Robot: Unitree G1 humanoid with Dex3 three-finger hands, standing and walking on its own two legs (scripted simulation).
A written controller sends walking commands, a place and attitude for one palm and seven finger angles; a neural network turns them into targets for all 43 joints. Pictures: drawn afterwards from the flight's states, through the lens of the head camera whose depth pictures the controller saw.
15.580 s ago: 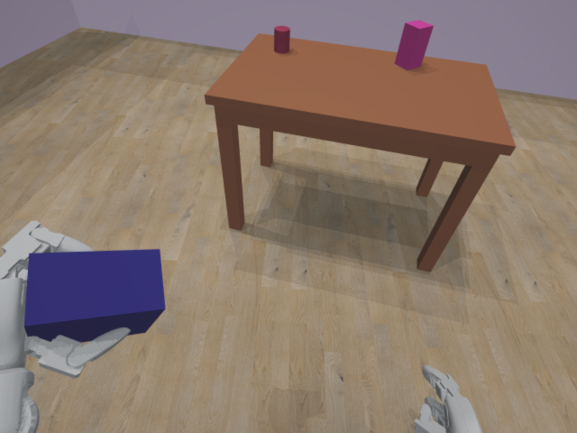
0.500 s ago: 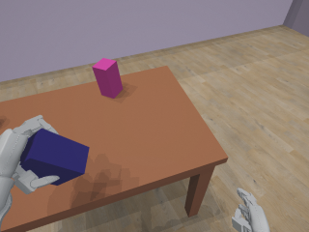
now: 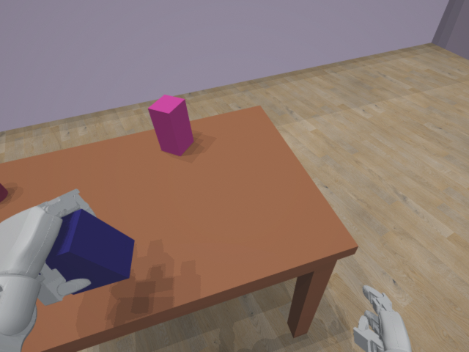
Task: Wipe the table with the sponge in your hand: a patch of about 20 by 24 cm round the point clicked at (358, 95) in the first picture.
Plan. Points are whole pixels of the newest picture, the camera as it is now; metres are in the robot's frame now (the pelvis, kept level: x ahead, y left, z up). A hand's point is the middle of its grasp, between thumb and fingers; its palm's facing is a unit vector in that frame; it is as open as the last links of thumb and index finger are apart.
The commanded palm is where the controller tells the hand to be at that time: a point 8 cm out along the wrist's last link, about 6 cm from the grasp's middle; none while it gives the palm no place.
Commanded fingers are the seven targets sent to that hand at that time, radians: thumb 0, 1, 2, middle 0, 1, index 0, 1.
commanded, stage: turn the palm down, sponge in hand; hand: left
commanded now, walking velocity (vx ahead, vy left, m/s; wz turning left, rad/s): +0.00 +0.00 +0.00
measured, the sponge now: (86, 259) +0.21 +0.26 +0.09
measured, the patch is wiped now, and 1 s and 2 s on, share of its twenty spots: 0.00 0.00 0.00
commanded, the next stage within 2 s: move the sponge above the wiping area in 1.02 s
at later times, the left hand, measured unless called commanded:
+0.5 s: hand (53, 241) +0.23 +0.31 +0.11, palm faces +0.07 -0.13 -0.99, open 10.6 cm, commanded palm +0.19 +0.30 +0.17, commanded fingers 0.00 0.10 1.30 -1.20 -1.60 -1.20 -1.60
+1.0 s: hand (65, 243) +0.23 +0.30 +0.11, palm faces +0.02 -0.08 -1.00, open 10.6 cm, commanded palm +0.20 +0.29 +0.17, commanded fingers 0.00 0.10 1.30 -1.20 -1.60 -1.20 -1.60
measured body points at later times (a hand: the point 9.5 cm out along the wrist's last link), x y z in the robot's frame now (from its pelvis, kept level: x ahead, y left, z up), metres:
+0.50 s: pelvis +0.00 +0.02 +0.02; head +0.00 -0.01 +0.46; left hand +0.22 +0.32 +0.17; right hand +0.25 -0.17 -0.06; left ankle +0.02 +0.14 -0.72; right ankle +0.02 -0.11 -0.72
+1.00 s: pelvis +0.00 +0.01 +0.02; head +0.00 -0.03 +0.47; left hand +0.22 +0.30 +0.16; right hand +0.25 -0.18 -0.07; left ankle +0.02 +0.14 -0.72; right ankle +0.02 -0.11 -0.72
